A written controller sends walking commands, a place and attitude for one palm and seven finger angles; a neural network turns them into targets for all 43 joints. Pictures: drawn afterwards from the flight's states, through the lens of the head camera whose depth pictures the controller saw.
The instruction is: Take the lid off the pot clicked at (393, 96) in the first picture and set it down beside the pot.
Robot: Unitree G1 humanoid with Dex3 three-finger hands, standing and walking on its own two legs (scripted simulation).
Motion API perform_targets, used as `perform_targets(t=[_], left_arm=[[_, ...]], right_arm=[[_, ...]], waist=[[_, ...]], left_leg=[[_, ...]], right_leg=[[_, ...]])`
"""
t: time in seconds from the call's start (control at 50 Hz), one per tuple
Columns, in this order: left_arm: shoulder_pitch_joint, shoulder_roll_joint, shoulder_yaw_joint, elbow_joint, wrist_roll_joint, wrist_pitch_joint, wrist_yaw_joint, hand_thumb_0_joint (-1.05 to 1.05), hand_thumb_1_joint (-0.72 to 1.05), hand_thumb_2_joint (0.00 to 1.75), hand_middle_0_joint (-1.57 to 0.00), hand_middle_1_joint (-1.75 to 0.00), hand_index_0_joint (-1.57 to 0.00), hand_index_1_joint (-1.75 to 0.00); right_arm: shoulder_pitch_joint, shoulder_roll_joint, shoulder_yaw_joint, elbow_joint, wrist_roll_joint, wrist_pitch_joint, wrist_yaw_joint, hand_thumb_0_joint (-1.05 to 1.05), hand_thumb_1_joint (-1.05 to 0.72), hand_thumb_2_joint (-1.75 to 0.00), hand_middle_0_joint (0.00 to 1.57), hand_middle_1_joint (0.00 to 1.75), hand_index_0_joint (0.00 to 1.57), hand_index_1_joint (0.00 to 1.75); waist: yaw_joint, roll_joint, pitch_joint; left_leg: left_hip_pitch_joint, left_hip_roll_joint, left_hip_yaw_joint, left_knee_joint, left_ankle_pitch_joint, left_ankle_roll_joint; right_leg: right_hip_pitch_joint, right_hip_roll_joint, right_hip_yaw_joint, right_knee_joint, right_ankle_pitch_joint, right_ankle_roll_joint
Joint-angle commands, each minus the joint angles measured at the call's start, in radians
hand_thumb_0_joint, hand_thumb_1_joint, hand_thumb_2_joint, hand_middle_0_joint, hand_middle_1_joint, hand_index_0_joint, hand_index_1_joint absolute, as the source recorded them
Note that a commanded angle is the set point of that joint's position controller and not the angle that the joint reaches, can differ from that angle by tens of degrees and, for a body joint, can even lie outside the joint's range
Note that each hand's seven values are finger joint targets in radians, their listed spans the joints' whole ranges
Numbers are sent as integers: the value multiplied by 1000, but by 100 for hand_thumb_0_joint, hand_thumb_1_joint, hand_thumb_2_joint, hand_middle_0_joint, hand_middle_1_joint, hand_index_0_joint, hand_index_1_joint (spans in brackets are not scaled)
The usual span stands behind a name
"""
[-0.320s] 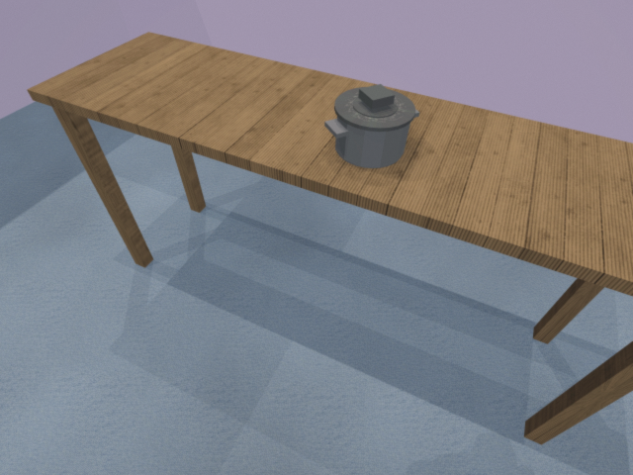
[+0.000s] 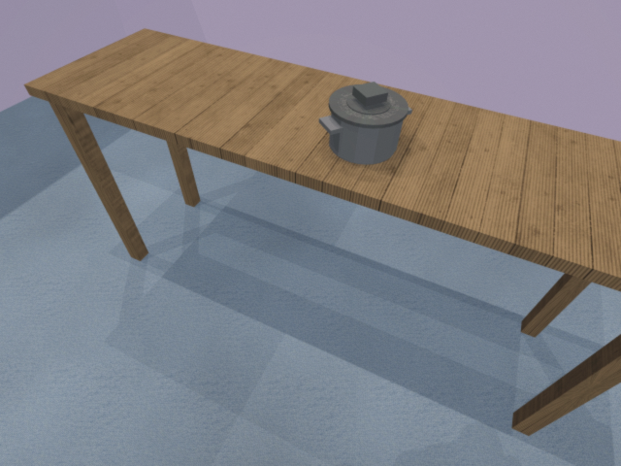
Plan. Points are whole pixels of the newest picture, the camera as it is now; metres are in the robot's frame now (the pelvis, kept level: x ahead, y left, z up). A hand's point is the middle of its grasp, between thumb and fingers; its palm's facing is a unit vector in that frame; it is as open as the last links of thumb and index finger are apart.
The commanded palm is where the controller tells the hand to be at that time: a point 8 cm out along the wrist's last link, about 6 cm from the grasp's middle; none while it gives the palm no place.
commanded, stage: look at it before walking up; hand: left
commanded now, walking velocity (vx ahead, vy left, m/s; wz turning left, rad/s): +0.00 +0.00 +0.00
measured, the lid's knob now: (369, 93) +0.78 -0.07 +0.10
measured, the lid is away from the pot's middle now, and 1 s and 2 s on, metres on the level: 0.00 0.00 0.00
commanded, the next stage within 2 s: turn to face it in 0.32 s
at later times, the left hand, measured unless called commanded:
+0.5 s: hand out of the picture +0.00 +0.17 -0.18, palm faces +0.03 -0.98 -0.18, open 7.3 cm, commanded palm none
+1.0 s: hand out of the picture +0.07 +0.17 -0.17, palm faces -0.10 -0.97 -0.24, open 7.3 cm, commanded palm none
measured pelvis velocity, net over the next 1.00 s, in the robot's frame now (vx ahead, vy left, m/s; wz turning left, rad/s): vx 0.01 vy -0.01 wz -0.21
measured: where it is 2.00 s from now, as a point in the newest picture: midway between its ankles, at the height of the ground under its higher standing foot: outside the picture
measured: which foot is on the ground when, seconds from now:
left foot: down 0.00-0.76, up 0.78-1.00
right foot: down 0.00-1.00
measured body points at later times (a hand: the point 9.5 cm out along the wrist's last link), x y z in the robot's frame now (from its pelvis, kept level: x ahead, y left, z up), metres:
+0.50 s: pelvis +0.01 +0.00 +0.00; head +0.02 +0.00 +0.45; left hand +0.00 +0.22 -0.16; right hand +0.01 -0.22 -0.16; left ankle +0.02 +0.12 -0.74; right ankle +0.02 -0.13 -0.74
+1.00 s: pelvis +0.01 -0.01 +0.00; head +0.05 -0.03 +0.45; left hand +0.07 +0.22 -0.15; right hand +0.08 -0.28 -0.14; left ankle +0.02 +0.12 -0.71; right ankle +0.02 -0.13 -0.74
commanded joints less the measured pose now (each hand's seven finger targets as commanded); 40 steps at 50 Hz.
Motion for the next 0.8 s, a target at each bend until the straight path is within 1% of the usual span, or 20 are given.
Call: perform_targets(t=[0.0, 0.1, 0.16, 0.22, 0.24, 0.32, 0.38, 0.42, 0.5, 0.54, 0.58, 0.62, 0.64, 0.66, 0.68, 0.7, 0.72, 0.74, 0.76, 0.78], left_arm=[[75, 103, 25, -27, -5, -14, 10, 0, 90, 90, -20, -30, -20, -30], [78, 93, 25, -25, -4, -12, 9, 0, 90, 90, -20, -30, -20, -30], [83, 95, 27, -26, -4, -14, 9, 0, 90, 90, -20, -30, -20, -30], [83, 92, 26, -24, -5, -16, 10, 0, 90, 90, -20, -30, -20, -30], [79, 91, 26, -22, -6, -16, 10, 0, 90, 90, -20, -30, -20, -30], [77, 93, 26, -22, -5, -15, 10, 0, 90, 90, -20, -30, -20, -30], [77, 94, 28, -22, -5, -14, 10, 0, 90, 90, -20, -30, -20, -30], [78, 92, 29, -21, -6, -12, 9, 0, 90, 90, -20, -30, -20, -30], [42, 112, 55, -61, -4, 12, -3, 0, 90, 90, -20, -30, -20, -30], [33, 112, 65, -84, -2, 20, -10, 0, 90, 90, -20, -30, -20, -30], [29, 109, 72, -102, 0, 27, -17, 0, 90, 90, -20, -30, -20, -30], [47, 100, 76, -110, 1, 29, -24, 0, 90, 90, -20, -30, -20, -30], [53, 98, 79, -114, 1, 28, -26, 0, 90, 90, -20, -30, -20, -30], [68, 101, 83, -115, 1, 28, -28, 0, 90, 90, -20, -30, -20, -30], [83, 106, 85, -118, 1, 27, -29, 0, 90, 90, -20, -30, -20, -30], [86, 132, 89, -121, 3, 22, -27, 0, 90, 90, -20, -30, -20, -30], [84, 172, 95, -126, 4, 16, -23, 0, 90, 90, -20, -30, -20, -30], [106, 224, 107, -127, 2, 11, -14, 0, 90, 90, -20, -30, -20, -30], [131, 236, 116, -134, -4, 15, -4, 0, 90, 90, -20, -30, -20, -30], [109, 208, 116, -143, -5, 17, 2, 0, 90, 90, -20, -30, -20, -30]], right_arm=[[62, -104, -23, -28, -1, -10, -6, 0, -90, -90, 20, 30, 20, 30], [64, -104, -22, -29, -2, -10, -8, 0, -90, -90, 20, 30, 20, 30], [70, -103, -23, -31, -1, -13, -9, 0, -90, -90, 20, 30, 20, 30], [64, -102, -23, -29, -1, -14, -9, 0, -90, -90, 20, 30, 20, 30], [64, -102, -22, -28, -1, -13, -9, 0, -90, -90, 20, 30, 20, 30], [63, -99, -20, -24, -1, -12, -9, 0, -90, -90, 20, 30, 20, 30], [64, -97, -20, -24, -1, -13, -10, 0, -90, -90, 20, 30, 20, 30], [59, -97, -21, -23, -2, -12, -11, 0, -90, -90, 20, 30, 20, 30], [43, -131, -42, -56, -5, 2, -19, 0, -90, -90, 20, 30, 20, 30], [28, -150, -55, -83, -8, 7, -20, 0, -90, -90, 20, 30, 20, 30], [15, -173, -66, -109, -9, 9, -21, 0, -90, -90, 20, 30, 20, 30], [-19, -196, -76, -138, -10, 9, -20, 0, -90, -90, 20, 30, 20, 30], [-31, -200, -81, -152, -11, 7, -19, 0, -90, -90, 20, 30, 20, 30], [-43, -199, -83, -163, -11, 7, -18, 0, -90, -90, 20, 30, 20, 30], [-68, -201, -86, -177, -10, 8, -17, 0, -90, -90, 20, 30, 20, 30], [-81, -187, -85, -189, -9, 11, -16, 0, -90, -90, 20, 30, 20, 30], [-79, -158, -80, -203, -6, 13, -15, 0, -90, -90, 20, 30, 20, 30], [-87, -125, -74, -219, -5, 15, -14, 0, -90, -90, 20, 30, 20, 30], [-124, -132, -71, -235, -6, 17, -17, 0, -90, -90, 20, 30, 20, 30], [-137, -138, -72, -238, -6, 13, -18, 0, -90, -90, 20, 30, 20, 30]], waist=[[0, 19, 59], [-1, 25, 71], [1, 20, 41], [0, 9, 35], [-1, -1, 39], [0, 18, 56], [1, 14, 58], [2, 15, 59], [-2, 43, 74], [2, 86, 73], [6, 113, 71], [20, 127, 52], [25, 130, 39], [36, 108, 18], [48, 81, 12], [51, -6, 1], [46, -151, -30], [54, -277, -37], [80, -261, -27], [61, -198, -18]], left_leg=[[-28, 85, -92, -105, -46, 22], [-34, 88, -100, -114, -54, 24], [-14, 91, -99, -108, -15, 27], [-3, 88, -88, -97, 12, 25], [-2, 90, -88, -96, 16, 25], [-9, 89, -88, -99, 11, 24], [-9, 89, -88, -101, 13, 25], [3, 92, -81, -94, 9, 23], [-4, 133, -78, -72, -61, 33], [-13, 163, -96, -92, -130, 45], [-30, 207, -129, -128, -197, 67], [-46, 246, -137, -134, -206, 87], [-55, 253, -125, -121, -179, 90], [-62, 251, -110, -97, -157, 90], [-63, 229, -73, -44, -144, 76], [-80, 174, -15, 54, -138, 45], [-126, 85, 71, 205, -164, 6], [-246, 6, 90, 363, -269, -27], [-316, 13, 17, 520, -363, -26], [-360, 35, -30, 586, -337, -25]], right_leg=[[-48, -76, 72, -105, -36, -41], [-52, -71, 65, -99, -25, -39], [-33, -72, 60, -92, 6, -40], [-30, -78, 66, -95, 22, -40], [-35, -76, 70, -95, 23, -40], [-38, -75, 68, -98, 15, -39], [-36, -76, 64, -98, 13, -39], [-49, -73, 78, -95, 19, -42], [-119, -46, 103, -24, 11, -56], [-152, -22, 95, 27, -11, -57], [-173, 6, 70, 93, -48, -49], [-162, 21, 51, 157, -54, -43], [-144, 20, 48, 174, -50, -41], [-118, 19, 51, 172, -45, -42], [-112, 13, 84, 141, 1, -46], [-95, -21, 169, 82, 87, -63], [-53, -111, 334, -4, 152, -104], [29, -230, 545, -104, 250, -173], [63, -270, 605, -151, 307, -239], [81, -249, 580, -135, 346, -260]])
